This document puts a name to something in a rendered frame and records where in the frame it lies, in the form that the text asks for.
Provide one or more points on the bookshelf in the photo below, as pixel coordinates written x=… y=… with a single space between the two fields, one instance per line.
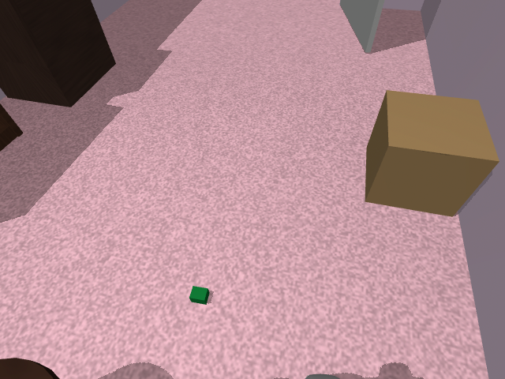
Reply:
x=9 y=130

